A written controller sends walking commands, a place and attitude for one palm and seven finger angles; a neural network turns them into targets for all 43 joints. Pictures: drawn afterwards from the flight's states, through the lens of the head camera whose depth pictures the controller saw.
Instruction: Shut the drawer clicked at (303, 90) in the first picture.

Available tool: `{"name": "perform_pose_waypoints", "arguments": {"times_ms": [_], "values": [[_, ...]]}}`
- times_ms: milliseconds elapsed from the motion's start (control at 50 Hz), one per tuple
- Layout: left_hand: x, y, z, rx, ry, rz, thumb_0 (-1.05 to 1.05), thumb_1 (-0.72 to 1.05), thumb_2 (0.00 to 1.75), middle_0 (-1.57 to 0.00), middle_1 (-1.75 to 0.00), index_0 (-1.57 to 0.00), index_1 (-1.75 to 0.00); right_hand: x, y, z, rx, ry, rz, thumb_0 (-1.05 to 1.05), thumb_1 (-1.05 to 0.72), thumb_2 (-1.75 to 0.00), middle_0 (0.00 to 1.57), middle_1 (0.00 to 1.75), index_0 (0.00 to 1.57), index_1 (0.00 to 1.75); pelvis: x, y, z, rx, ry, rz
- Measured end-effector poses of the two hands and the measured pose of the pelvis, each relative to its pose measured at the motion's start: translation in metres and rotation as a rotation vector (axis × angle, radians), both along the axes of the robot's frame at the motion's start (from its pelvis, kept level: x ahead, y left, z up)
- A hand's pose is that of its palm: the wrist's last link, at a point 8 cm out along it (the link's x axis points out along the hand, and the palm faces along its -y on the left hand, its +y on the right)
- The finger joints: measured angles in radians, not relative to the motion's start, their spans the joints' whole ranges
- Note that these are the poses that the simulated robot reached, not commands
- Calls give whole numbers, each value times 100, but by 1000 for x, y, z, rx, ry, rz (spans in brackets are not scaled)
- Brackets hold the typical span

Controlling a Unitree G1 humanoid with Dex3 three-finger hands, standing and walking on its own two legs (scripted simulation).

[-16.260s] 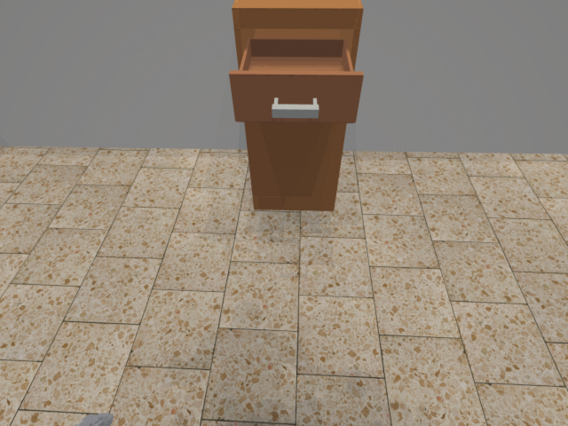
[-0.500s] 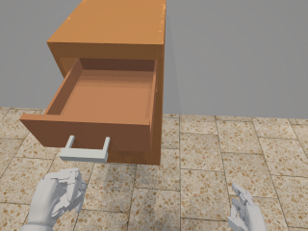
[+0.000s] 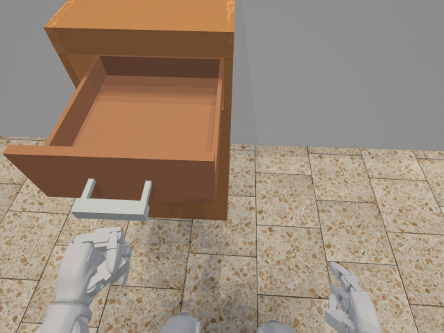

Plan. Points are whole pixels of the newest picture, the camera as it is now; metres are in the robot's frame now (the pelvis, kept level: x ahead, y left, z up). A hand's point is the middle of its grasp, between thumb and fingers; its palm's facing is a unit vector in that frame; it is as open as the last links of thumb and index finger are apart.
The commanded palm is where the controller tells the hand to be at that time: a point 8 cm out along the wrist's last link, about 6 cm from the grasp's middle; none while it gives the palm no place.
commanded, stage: bring the fist close to the handle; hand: left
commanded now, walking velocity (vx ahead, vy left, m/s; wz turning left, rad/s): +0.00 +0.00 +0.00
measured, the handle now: (115, 197) +0.33 +0.21 +0.06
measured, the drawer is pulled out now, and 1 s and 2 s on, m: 0.28 0.27 0.14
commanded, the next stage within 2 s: push the drawer shut in 0.38 s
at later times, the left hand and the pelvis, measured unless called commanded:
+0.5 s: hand (122, 263) +0.22 +0.17 +0.06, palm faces +0.01 -1.00 -0.06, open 3.3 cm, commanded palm +0.20 +0.23 +0.06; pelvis +0.00 +0.00 +0.00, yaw +0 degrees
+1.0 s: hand (126, 239) +0.26 +0.17 +0.05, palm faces -0.02 -1.00 -0.06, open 2.9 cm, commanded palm +0.26 +0.23 +0.06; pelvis +0.00 +0.00 +0.00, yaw +0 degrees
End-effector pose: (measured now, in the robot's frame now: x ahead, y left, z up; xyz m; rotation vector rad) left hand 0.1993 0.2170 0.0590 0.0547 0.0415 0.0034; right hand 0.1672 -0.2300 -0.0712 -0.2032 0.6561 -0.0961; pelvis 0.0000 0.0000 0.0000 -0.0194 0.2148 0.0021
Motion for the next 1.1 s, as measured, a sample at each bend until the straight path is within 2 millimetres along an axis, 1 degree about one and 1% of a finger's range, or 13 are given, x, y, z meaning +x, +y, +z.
{"name": "perform_pose_waypoints", "arguments": {"times_ms": [80, 240, 380, 500, 560, 620, 740, 900, 1100], "values": [[6, 0, -4, 0, -4, -7, 2, 90, 90, -140, -160, -140, -160, -3, -2, -6, -2, 19, -2, 1, -90, -90, 20, 30, 21, 30, -2, -1, -4, -2, 11, -1], [13, -1, 0, 1, 0, -12, 2, 90, 90, -140, -160, -140, -160, -10, -6, -7, 5, 45, -28, 2, -90, -90, 20, 30, 21, 30, 1, -2, -1, -1, 12, -3], [6, 0, 0, 4, 17, 3, 2, 90, 90, -140, -160, -140, -160, -9, -10, -3, 1, 47, -44, 1, -90, -90, 20, 30, 20, 30, 4, -4, 1, 1, 10, -6], [-1, 4, 0, 8, 5, 12, 2, 90, 90, -140, -160, -140, -160, -3, -13, -2, -9, 35, -38, 1, -90, -90, 20, 30, 20, 30, 4, -5, -1, -1, 11, -1], [-1, 4, 0, 10, -7, 7, 2, 90, 90, -140, -160, -140, -160, 0, -13, -3, -15, 27, -28, 1, -90, -90, 20, 30, 20, 30, 3, -5, -3, -3, 14, 4], [6, 3, -1, 9, -21, -4, 2, 90, 90, -140, -160, -140, -160, 3, -11, -5, -19, 21, -15, 1, -90, -90, 20, 30, 20, 30, 2, -5, -4, -5, 17, 8], [28, 0, -3, 1, -25, -26, 2, 90, 91, -141, -160, -140, -160, 0, -8, -7, -11, 32, -11, 1, -90, -90, 20, 30, 20, 30, 0, -4, -5, -4, 20, 6], [35, 5, -4, 4, -11, -24, -1, 83, 92, -140, -160, -140, -160, -12, -8, -9, -12, 77, -14, 1, -90, -90, 20, 30, 21, 30, 0, -4, -1, -4, 14, 6], [49, 10, -6, 3, -32, -23, -3, 77, 92, -140, -160, -140, -160, -23, -11, -15, -27, 109, -18, 1, -90, -90, 20, 30, 20, 30, -9, -2, -1, -6, 10, 12]]}}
